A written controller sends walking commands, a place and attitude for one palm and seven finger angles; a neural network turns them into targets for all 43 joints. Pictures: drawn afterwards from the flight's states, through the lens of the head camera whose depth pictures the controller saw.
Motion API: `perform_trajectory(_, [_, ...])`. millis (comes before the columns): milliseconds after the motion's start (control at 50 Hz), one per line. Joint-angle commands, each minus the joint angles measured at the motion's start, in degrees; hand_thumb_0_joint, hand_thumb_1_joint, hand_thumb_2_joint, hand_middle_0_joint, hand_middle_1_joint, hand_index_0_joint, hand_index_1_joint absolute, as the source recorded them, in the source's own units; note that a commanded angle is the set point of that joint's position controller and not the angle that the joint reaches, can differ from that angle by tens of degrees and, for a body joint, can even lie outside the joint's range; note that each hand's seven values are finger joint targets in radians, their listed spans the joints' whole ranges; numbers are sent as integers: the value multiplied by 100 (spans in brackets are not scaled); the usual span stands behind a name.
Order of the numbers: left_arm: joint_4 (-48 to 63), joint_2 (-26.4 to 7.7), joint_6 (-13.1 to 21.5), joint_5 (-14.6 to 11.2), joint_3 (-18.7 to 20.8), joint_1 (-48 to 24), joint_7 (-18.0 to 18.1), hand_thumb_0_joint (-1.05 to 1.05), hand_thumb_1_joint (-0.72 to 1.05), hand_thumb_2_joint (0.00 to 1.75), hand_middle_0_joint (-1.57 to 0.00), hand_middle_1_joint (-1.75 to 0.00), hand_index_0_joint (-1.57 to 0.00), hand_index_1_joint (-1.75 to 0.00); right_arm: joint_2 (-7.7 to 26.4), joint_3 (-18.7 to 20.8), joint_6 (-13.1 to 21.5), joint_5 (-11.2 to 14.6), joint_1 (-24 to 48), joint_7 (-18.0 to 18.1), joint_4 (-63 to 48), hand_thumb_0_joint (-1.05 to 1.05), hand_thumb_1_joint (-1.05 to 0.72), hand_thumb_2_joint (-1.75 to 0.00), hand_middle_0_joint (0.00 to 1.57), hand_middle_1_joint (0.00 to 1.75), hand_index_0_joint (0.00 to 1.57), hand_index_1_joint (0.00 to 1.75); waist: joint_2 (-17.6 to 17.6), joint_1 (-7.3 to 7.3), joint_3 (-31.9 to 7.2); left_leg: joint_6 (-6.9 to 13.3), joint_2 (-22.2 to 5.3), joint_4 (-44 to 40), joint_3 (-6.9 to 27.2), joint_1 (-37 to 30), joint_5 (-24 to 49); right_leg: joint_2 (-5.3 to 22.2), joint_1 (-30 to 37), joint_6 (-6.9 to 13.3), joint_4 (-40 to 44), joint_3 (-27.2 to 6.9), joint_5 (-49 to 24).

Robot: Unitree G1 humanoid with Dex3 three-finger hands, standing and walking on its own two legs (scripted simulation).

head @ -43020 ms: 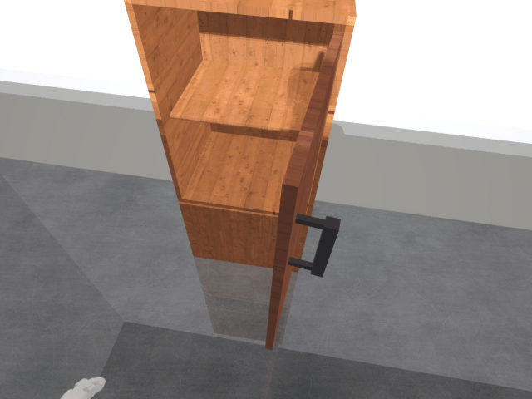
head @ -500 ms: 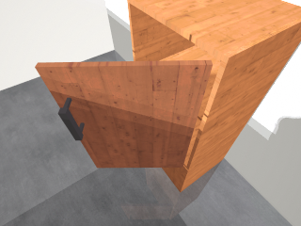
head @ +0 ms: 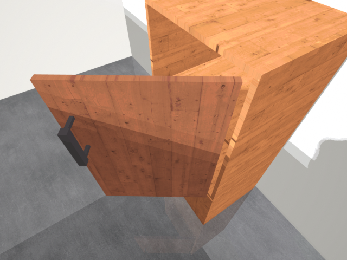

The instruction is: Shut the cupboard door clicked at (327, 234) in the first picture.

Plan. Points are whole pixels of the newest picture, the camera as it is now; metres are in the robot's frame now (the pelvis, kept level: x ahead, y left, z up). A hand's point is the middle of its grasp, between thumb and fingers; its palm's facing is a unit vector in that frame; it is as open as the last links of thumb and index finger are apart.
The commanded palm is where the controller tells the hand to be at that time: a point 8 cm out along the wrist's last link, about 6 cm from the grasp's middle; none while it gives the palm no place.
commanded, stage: look again from close up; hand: left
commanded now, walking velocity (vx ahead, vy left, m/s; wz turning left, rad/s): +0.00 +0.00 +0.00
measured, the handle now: (77, 142) +0.37 +0.27 +0.05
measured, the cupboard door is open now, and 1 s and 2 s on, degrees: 56 56 56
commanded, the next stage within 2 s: shuffle to correct the standing spot in 0.52 s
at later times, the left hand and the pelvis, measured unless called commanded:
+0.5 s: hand out of the picture +0.00 +0.16 -0.17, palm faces +0.02 -0.98 -0.21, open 7.3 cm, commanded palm none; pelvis +0.00 -0.01 +0.00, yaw +0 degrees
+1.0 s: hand out of the picture -0.01 +0.20 -0.18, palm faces +0.07 -0.97 -0.23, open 7.3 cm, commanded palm none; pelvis -0.03 +0.02 +0.00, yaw +1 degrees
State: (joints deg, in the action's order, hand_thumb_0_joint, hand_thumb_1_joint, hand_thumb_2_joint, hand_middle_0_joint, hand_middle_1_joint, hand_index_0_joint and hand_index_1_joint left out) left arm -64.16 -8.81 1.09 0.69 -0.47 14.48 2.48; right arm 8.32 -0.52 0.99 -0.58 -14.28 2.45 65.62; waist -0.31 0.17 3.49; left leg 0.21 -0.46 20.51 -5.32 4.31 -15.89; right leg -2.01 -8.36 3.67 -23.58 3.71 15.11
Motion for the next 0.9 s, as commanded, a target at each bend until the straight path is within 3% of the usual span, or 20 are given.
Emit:
perform_trajectory(0, [135, -566, 97, -32, 73, 381, 2, 0, 90, 90, -20, -30, -20, -30, 433, 26, 91, -23, -464, -8, -93, 0, -90, -90, 20, 30, 20, 30, -13, -6, -116, 109, -587, -240, 509, 127, 1319, 919, 83, -20, 291, -819, -2071])
perform_trajectory(60, [123, -536, 99, -36, 72, 432, 0, 0, 90, 90, -20, -30, -20, -30, 383, 34, 81, -19, -460, -5, -80, 0, -90, -90, 20, 30, 20, 30, 113, 12, -82, 118, -580, -244, 479, 117, 1195, 908, 90, -42, 358, -817, -2050])
perform_trajectory(320, [98, -529, 111, -35, 96, 475, 22, 0, 90, 90, -20, -30, -20, -30, 354, 47, 73, -16, -548, 7, -32, 0, -90, -90, 20, 30, 20, 30, 60, 1, -108, 78, -569, -215, 441, 139, 1228, 939, 196, -62, 350, -838, -2355])
perform_trajectory(560, [95, -487, 95, -43, 98, 504, 12, 0, 90, 90, -20, -30, -20, -30, 292, 42, 61, -16, -559, 9, -26, 0, -90, -90, 20, 30, 20, 30, 81, 16, 7, 76, -561, -261, 425, 189, 1039, 890, 151, -97, 456, -829, -2032])
perform_trajectory(600, [101, -503, 101, -37, 105, 494, 20, 0, 90, 90, -20, -30, -20, -30, 325, 52, 58, -15, -582, 5, -32, 0, -90, -90, 20, 30, 20, 30, 124, 5, 6, 70, -556, -237, 436, 200, 1063, 921, 144, -103, 440, -832, -2101])
perform_trajectory(680, [222, -613, 71, -34, 170, 474, 66, 0, 90, 90, -20, -30, -20, -30, 324, 91, 18, 10, -527, 13, -133, 0, -90, -90, 20, 30, 20, 30, -121, 59, -96, 25, -543, -128, 417, 315, 1408, 1101, 234, -88, 229, -963, -2820])
perform_trajectory(740, [272, -706, 26, -17, 243, 458, 90, 0, 90, 90, -20, -30, -20, -30, 400, 162, -64, 0, -528, 14, -244, 0, -90, -90, 20, 30, 20, 30, 13, 65, -327, -28, -532, 63, 362, 347, 1376, 1274, 347, 17, 38, -1062, -3092])
perform_trajectory(780, [321, -773, -17, -2, 292, 413, 97, 0, 90, 90, -20, -30, -20, -30, 431, 205, -127, -7, -455, 10, -332, 0, -90, -90, 20, 30, 20, 30, 115, 88, -233, -48, -474, 269, 301, 507, 1137, 1399, 256, 74, 48, -1181, -2998])
perform_trajectory(840, [387, -906, -68, 29, 357, 332, 94, 0, 90, 90, -20, -30, -20, -30, 433, 273, -216, -15, -453, -17, -434, 0, -90, -90, 20, 30, 20, 30, 543, 74, -226, -105, -290, 704, 219, 721, 522, 1771, 111, 368, 222, -1522, -2726])
perform_trajectory(880, [465, -993, -102, 48, 402, 258, 100, 0, 90, 90, -20, -30, -20, -30, 429, 316, -277, -25, -389, -30, -512, 0, -90, -90, 20, 30, 20, 30, 749, 102, -66, -132, -178, 1132, 215, 981, -320, 2102, -78, 672, 430, -1820, -2459])
